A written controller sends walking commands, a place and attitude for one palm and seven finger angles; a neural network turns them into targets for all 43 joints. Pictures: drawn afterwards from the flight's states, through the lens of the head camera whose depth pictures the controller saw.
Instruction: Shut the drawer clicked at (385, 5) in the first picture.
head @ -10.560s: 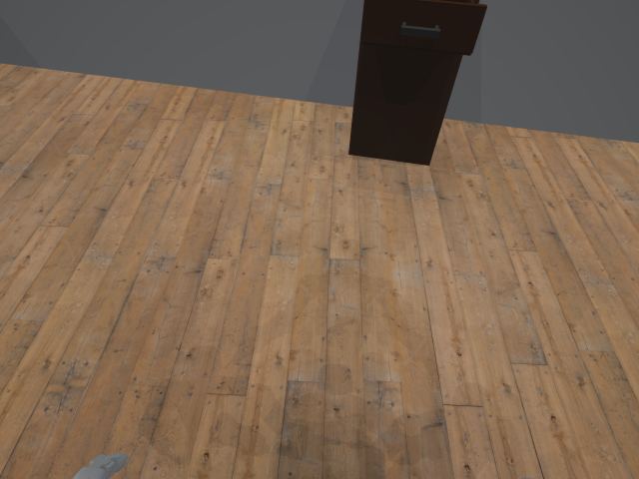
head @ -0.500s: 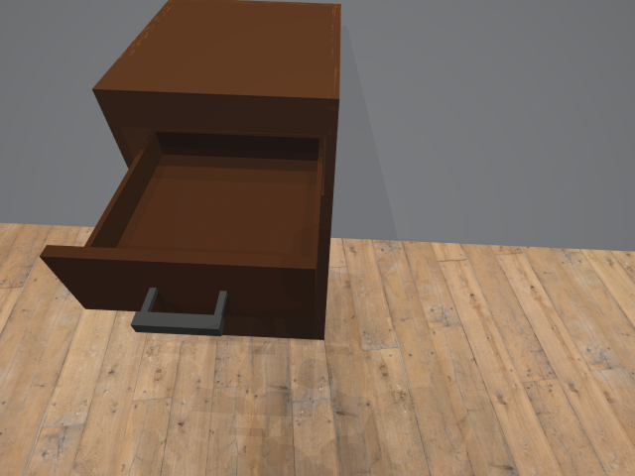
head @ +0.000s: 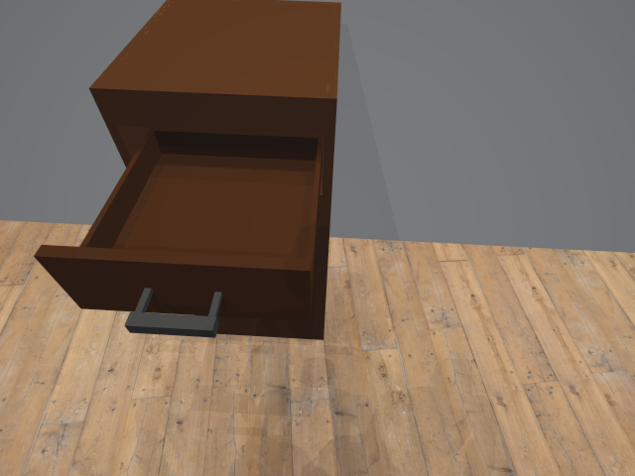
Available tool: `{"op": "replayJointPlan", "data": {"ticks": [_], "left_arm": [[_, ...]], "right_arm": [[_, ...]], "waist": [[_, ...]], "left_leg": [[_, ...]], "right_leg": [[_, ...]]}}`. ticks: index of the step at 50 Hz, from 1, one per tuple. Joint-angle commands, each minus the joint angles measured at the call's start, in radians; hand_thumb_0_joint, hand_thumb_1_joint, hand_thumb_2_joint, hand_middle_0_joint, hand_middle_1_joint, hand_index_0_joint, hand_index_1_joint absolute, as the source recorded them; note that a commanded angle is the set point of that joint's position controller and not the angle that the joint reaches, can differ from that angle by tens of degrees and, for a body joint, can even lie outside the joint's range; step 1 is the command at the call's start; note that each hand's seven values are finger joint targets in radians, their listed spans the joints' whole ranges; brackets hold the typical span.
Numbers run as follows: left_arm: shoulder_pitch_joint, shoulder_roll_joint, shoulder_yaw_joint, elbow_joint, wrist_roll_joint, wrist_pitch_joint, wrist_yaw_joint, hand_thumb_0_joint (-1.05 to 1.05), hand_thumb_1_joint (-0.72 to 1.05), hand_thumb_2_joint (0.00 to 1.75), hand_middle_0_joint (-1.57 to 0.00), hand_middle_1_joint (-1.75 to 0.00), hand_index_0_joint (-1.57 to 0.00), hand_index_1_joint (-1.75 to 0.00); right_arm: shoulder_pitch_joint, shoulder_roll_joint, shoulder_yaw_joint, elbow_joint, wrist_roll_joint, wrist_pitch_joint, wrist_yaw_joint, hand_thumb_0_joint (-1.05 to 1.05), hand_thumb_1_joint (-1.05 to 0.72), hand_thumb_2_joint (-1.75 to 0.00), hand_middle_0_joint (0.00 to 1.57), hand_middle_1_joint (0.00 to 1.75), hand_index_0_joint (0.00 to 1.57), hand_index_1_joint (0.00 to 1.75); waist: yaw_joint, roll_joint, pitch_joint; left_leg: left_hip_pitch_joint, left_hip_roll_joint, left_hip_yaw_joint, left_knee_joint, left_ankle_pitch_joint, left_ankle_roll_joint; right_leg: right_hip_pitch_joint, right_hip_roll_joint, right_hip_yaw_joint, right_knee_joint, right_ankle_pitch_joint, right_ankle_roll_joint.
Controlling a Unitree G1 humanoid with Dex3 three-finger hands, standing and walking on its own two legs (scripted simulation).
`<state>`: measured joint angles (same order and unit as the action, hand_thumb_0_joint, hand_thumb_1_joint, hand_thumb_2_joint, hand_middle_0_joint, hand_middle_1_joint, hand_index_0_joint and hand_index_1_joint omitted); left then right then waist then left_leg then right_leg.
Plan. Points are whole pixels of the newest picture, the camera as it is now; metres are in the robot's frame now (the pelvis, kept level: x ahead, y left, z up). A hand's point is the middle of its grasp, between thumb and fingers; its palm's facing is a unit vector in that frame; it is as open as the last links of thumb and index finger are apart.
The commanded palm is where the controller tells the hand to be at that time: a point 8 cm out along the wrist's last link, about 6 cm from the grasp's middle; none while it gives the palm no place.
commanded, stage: raise the hand and make a fist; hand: left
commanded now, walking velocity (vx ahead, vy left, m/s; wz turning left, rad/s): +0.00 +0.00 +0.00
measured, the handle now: (177, 311) +0.32 +0.23 -0.01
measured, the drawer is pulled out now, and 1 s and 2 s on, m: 0.30 0.30 0.30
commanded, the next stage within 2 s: bring the fist close to the handle in 1.98 s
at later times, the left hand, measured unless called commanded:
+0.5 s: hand out of the picture +0.13 +0.15 -0.03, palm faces -0.01 -1.00 +0.04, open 5.9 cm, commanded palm +0.10 +0.22 -0.03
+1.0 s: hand (157, 453) +0.14 +0.18 +0.02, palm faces +0.05 -1.00 -0.06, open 3.5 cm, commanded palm +0.10 +0.23 +0.03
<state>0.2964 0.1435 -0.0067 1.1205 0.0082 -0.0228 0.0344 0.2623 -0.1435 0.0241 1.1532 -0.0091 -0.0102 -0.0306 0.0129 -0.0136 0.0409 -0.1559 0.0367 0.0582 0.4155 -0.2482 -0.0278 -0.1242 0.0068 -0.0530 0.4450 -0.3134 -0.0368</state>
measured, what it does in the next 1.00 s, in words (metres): lowers itself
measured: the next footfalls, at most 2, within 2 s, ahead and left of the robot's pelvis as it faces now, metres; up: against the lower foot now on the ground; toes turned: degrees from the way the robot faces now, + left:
none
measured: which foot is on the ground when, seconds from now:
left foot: down 0.00-1.00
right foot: down 0.00-1.00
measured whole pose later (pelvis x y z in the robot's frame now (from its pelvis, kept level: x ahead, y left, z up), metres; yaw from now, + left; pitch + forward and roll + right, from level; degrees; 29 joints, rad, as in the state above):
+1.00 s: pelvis -0.06 +0.02 -0.05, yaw +2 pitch +8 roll -1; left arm 0.53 0.19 0.08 -0.21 -0.22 -0.31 -0.13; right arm 0.32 -0.23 0.01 0.57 0.03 -0.23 -0.05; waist -0.02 0.03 -0.08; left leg -0.67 0.04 0.02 0.94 -0.40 0.00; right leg -0.60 -0.01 -0.08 0.93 -0.46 -0.02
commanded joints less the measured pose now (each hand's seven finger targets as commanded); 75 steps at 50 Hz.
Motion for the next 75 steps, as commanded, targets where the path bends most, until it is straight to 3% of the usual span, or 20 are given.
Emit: {"op": "replayJointPlan", "data": {"ticks": [1, 3, 4, 5, 6, 7, 8, 10, 11, 14, 16, 18, 23, 27, 31, 39, 42, 49, 65, 75], "left_arm": [[0.086, 0.11, 0.016, -0.022, 0.001, -0.01, 0.004, 0.0, 0.9, 0.9, -0.2, -0.3, -0.2, -0.3], [0.092, 0.107, 0.016, -0.021, 0.002, -0.011, 0.005, 0.0, 0.9, 0.9, -0.2, -0.3, -0.2, -0.3], [0.152, 0.124, 0.021, 0.008, 0.017, -0.035, 0.044, 0.0, 0.9, 0.9, -0.2, -0.3, -0.2, -0.3], [-0.575, 0.303, 0.055, -1.536, -0.206, -0.255, 0.019, 0.0, 0.9, 0.9, -0.22, -0.32, -0.22, -0.32], [-0.173, 0.261, 0.099, -1.28, -0.115, -0.211, 0.074, 0.0, 0.9, 0.9, -0.24, -0.34, -0.24, -0.34], [0.088, 0.064, -0.009, -1.14, -0.141, -0.076, 0.108, 0.0, 0.9, 0.9, -0.26, -0.37, -0.26, -0.37], [0.099, -0.061, -0.087, -1.122, -0.158, -0.058, 0.077, 0.0, 0.9, 0.9, -0.28, -0.39, -0.28, -0.39], [0.049, 0.027, -0.023, -1.2, -0.169, -0.151, 0.039, 0.0, 0.9, 0.9, -0.32, -0.43, -0.32, -0.43], [0.096, 0.002, -0.015, -1.139, -0.167, -0.201, 0.013, 0.0, 0.9, 0.9, -0.34, -0.45, -0.34, -0.45], [0.362, -0.07, 0.007, -0.997, -0.199, -0.385, -0.136, 0.0, 0.9, 0.9, -0.4, -0.52, -0.4, -0.52], [0.393, -0.031, 0.056, -1.009, -0.233, -0.53, -0.266, 0.0, 0.9, 0.9, -0.44, -0.56, -0.44, -0.56], [0.394, 0.093, 0.169, -1.065, -0.227, -0.602, -0.337, 0.0, 0.9, 0.9, -0.48, -0.6, -0.48, -0.6], [0.198, 0.106, 0.137, -1.393, -0.231, -0.468, -0.246, 0.0, 0.9, 0.9, -0.58, -0.71, -0.58, -0.71], [0.036, 0.098, 0.062, -1.607, -0.183, -0.523, -0.168, 0.0, 0.9, 0.9, -0.66, -0.8, -0.66, -0.8], [0.035, 0.077, -0.002, -1.531, -0.199, -0.522, -0.224, 0.0, 0.9, 0.9, -0.74, -0.88, -0.74, -0.88], [0.148, 0.162, 0.154, -1.465, -0.246, -0.282, -0.216, 0.0, 0.9, 0.9, -0.9, -1.06, -0.9, -1.06], [0.154, 0.171, 0.186, -1.476, -0.244, -0.29, -0.165, 0.0, 0.9, 0.9, -0.96, -1.12, -0.96, -1.12], [0.234, 0.111, 0.088, -1.573, -0.229, -0.366, -0.174, 0.0, 0.9, 0.9, -1.1, -1.27, -1.1, -1.27], [0.302, 0.105, 0.062, -1.73, -0.203, -0.26, -0.165, 0.0, 0.9, 0.9, -1.4, -1.6, -1.4, -1.6], [0.217, 0.136, 0.106, -1.787, -0.236, -0.185, -0.199, 0.0, 0.9, 0.9, -1.4, -1.6, -1.4, -1.6]], "right_arm": [[0.057, -0.087, -0.019, -0.026, -0.001, -0.017, -0.007, 0.0, -0.9, -0.9, 0.2, 0.3, 0.2, 0.3], [0.055, -0.087, -0.02, -0.026, 0.0, -0.017, -0.008, 0.0, -0.9, -0.9, 0.2, 0.3, 0.2, 0.3], [-0.047, -0.118, -0.033, -0.099, 0.008, -0.023, 0.005, 0.0, -0.9, -0.9, 0.2, 0.3, 0.2, 0.3], [0.005, -0.29, -0.052, -0.441, 0.049, -0.178, -0.042, 0.0, -0.9, -0.9, 0.2, 0.3, 0.2, 0.3], [-0.067, -0.202, -0.043, -0.386, 0.025, -0.256, -0.072, 0.0, -0.9, -0.9, 0.2, 0.3, 0.2, 0.3], [-0.064, -0.164, -0.064, -0.404, 0.062, -0.291, -0.062, 0.0, -0.9, -0.9, 0.2, 0.3, 0.2, 0.3], [-0.033, -0.183, -0.059, -0.375, 0.063, -0.299, -0.058, 0.0, -0.9, -0.9, 0.2, 0.3, 0.2, 0.3], [-0.051, -0.235, -0.084, -0.453, 0.035, -0.334, -0.057, 0.0, -0.9, -0.9, 0.2, 0.3, 0.2, 0.3], [-0.051, -0.231, -0.09, -0.483, 0.017, -0.341, -0.054, 0.0, -0.9, -0.9, 0.2, 0.3, 0.2, 0.3], [-0.109, -0.21, -0.108, -0.583, 0.009, -0.345, -0.011, 0.0, -0.9, -0.9, 0.2, 0.3, 0.2, 0.3], [-0.145, -0.212, -0.118, -0.633, 0.014, -0.336, 0.019, 0.0, -0.9, -0.9, 0.2, 0.3, 0.2, 0.3], [-0.159, -0.216, -0.13, -0.696, 0.02, -0.314, 0.044, 0.0, -0.9, -0.9, 0.2, 0.3, 0.2, 0.3], [-0.2, -0.2, -0.108, -0.853, 0.039, -0.225, 0.012, 0.0, -0.9, -0.9, 0.2, 0.3, 0.2, 0.3], [-0.093, -0.189, -0.087, -0.842, 0.018, -0.221, -0.009, 0.0, -0.9, -0.9, 0.2, 0.3, 0.2, 0.3], [-0.091, -0.197, -0.061, -0.811, 0.026, -0.255, -0.021, 0.0, -0.9, -0.9, 0.2, 0.3, 0.2, 0.3], [-0.133, -0.181, -0.047, -0.818, 0.05, -0.253, -0.042, 0.0, -0.9, -0.9, 0.2, 0.3, 0.2, 0.3], [-0.14, -0.174, -0.046, -0.798, 0.042, -0.26, -0.044, 0.0, -0.9, -0.9, 0.2, 0.3, 0.2, 0.3], [-0.102, -0.194, -0.059, -0.784, 0.04, -0.314, -0.022, 0.0, -0.9, -0.9, 0.2, 0.3, 0.2, 0.3], [-0.101, -0.187, -0.048, -0.819, 0.047, -0.274, -0.008, 0.0, -0.9, -0.9, 0.2, 0.3, 0.2, 0.3], [-0.126, -0.185, -0.019, -0.815, 0.054, -0.272, -0.021, 0.0, -0.9, -0.9, 0.2, 0.3, 0.2, 0.3]], "waist": [[-0.002, 0.005, 0.005], [-0.002, -0.01, 0.004], [0.027, -0.024, 0.067], [-0.108, 0.17, -0.419], [-0.001, 0.343, -0.454], [-0.03, 0.245, -0.268], [-0.045, 0.117, -0.164], [-0.088, -0.088, -0.115], [-0.089, -0.18, -0.089], [0.018, -0.261, -0.134], [0.039, -0.217, -0.174], [0.07, -0.045, -0.273], [0.037, 0.042, -0.262], [-0.053, 0.05, -0.331], [-0.081, 0.076, -0.265], [0.01, 0.005, -0.306], [0.009, -0.06, -0.258], [-0.011, 0.043, -0.249], [-0.004, 0.042, -0.232], [-0.002, 0.054, -0.183]], "left_leg": [[0.019, 0.062, -0.058, -0.039, 0.215, 0.045], [0.025, 0.062, -0.058, -0.033, 0.223, 0.045], [-0.115, 0.061, -0.011, 0.207, 0.164, 0.017], [0.175, -0.036, -0.016, 0.039, 0.302, 0.071], [0.235, -0.008, -0.017, 0.025, 0.478, 0.074], [0.125, 0.016, -0.051, 0.042, 0.523, 0.06], [0.057, 0.005, -0.038, 0.084, 0.422, 0.064], [-0.059, -0.025, -0.058, 0.158, 0.231, 0.075], [-0.139, -0.033, -0.066, 0.201, 0.169, 0.072], [-0.357, -0.047, -0.056, 0.311, 0.086, 0.036], [-0.478, -0.056, -0.044, 0.398, 0.045, 0.019], [-0.498, -0.065, -0.014, 0.462, 0.063, 0.021], [-0.536, -0.063, -0.015, 0.476, -0.126, 0.047], [-0.467, -0.029, -0.062, 0.534, -0.052, 0.069], [-0.501, -0.023, -0.088, 0.537, -0.127, 0.063], [-0.479, -0.034, -0.078, 0.431, -0.129, 0.055], [-0.472, -0.028, -0.082, 0.403, -0.109, 0.055], [-0.381, -0.029, -0.073, 0.37, -0.065, 0.054], [-0.255, -0.019, -0.084, 0.316, 0.08, 0.056], [-0.219, -0.024, -0.089, 0.268, 0.02, 0.056]], "right_leg": [[-0.037, -0.12, 0.093, -0.081, 0.339, -0.004], [-0.038, -0.118, 0.093, -0.08, 0.36, -0.001], [-0.063, -0.192, 0.179, -0.095, 0.792, 0.058], [0.036, -0.106, 0.11, 0.012, 0.678, 0.016], [0.015, -0.042, 0.066, 0.072, 0.435, -0.01], [-0.102, -0.03, -0.009, 0.067, 0.272, 0.007], [-0.149, -0.028, -0.031, 0.048, 0.302, 0.02], [-0.277, -0.024, -0.039, 0.069, 0.26, 0.041], [-0.348, -0.021, -0.044, 0.1, 0.209, 0.049], [-0.407, -0.017, -0.031, 0.253, 0.167, 0.042], [-0.429, -0.029, 0.003, 0.347, 0.193, 0.034], [-0.41, -0.044, 0.038, 0.417, 0.218, 0.012], [-0.51, -0.026, 0.07, 0.385, -0.125, 0.012], [-0.578, -0.002, 0.043, 0.43, -0.01, 0.017], [-0.621, 0.0, 0.046, 0.392, -0.115, 0.016], [-0.433, -0.027, 0.072, 0.273, -0.22, 0.029], [-0.425, -0.021, 0.051, 0.264, -0.193, 0.032], [-0.433, -0.014, 0.002, 0.294, -0.081, 0.024], [-0.346, -0.003, -0.039, 0.283, 0.13, 0.024], [-0.31, -0.003, -0.033, 0.213, 0.079, 0.027]]}}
